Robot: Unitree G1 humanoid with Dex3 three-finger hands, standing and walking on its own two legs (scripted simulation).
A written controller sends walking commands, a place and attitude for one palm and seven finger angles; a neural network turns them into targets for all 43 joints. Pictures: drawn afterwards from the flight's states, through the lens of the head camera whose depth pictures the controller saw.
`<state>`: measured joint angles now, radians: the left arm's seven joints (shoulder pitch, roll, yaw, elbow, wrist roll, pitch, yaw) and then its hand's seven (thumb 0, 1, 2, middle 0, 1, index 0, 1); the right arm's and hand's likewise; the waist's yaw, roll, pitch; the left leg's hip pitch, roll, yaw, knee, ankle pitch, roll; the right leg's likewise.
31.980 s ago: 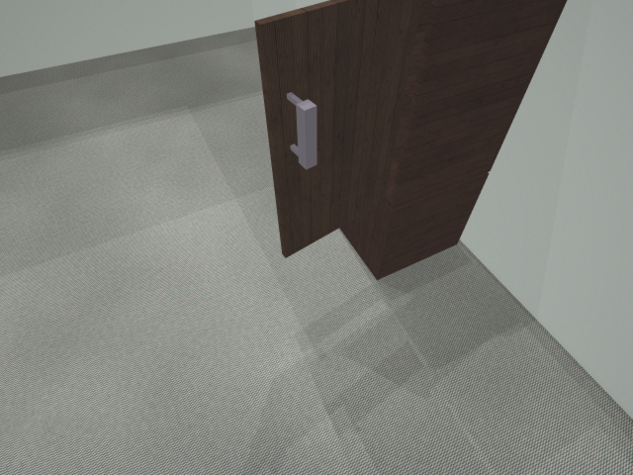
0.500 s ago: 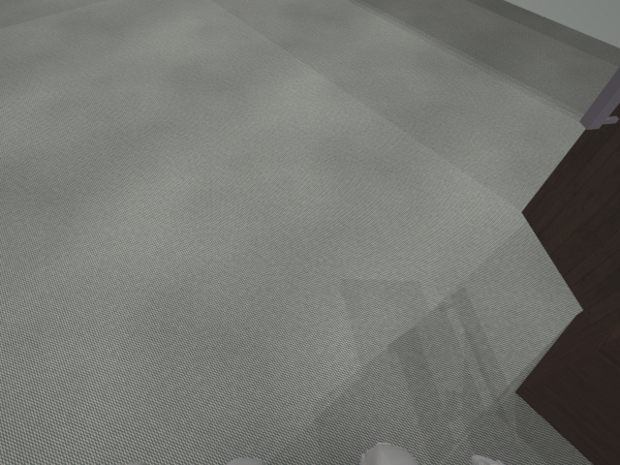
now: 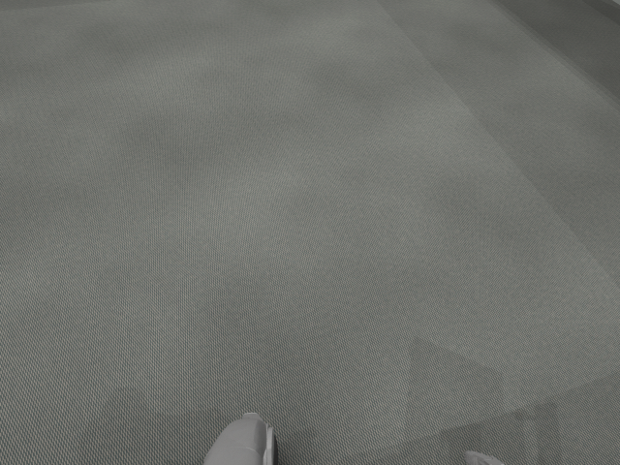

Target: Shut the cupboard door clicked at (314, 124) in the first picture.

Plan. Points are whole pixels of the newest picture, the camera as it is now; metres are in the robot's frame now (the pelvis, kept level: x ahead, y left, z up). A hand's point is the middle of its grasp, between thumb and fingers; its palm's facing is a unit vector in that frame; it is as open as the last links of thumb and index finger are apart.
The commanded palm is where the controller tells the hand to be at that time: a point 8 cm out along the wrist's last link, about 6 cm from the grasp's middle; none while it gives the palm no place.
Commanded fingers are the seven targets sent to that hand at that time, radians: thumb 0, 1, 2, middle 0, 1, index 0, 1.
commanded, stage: walk to a spot facing it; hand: left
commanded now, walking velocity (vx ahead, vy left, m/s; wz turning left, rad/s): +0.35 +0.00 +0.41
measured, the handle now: out of the picture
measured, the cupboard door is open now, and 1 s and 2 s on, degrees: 59 59 59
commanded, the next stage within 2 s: turn to face it in 0.52 s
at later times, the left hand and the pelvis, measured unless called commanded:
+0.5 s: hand (194, 325) +0.32 +0.22 -0.15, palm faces +0.06 -0.98 -0.19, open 7.4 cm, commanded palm none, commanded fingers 0.00 0.90 0.90 -0.20 -0.30 -0.20 -0.30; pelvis +0.21 +0.03 +0.01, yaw +5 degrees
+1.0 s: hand (201, 297) +0.39 +0.24 -0.19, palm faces +0.07 -0.98 -0.19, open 7.3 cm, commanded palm none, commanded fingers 0.00 0.90 0.90 -0.20 -0.30 -0.20 -0.30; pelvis +0.39 +0.04 -0.01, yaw -1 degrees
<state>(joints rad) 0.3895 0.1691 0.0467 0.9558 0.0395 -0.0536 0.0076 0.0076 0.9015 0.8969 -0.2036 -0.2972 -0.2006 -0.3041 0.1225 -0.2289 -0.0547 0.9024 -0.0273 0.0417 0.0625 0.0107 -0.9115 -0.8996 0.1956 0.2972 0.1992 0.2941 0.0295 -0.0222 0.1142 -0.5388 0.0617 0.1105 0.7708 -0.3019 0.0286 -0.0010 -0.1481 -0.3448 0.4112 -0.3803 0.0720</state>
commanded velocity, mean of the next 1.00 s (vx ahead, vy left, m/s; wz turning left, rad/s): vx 0.19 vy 0.00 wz -0.12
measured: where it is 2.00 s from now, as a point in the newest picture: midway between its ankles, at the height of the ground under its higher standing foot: (299, 359)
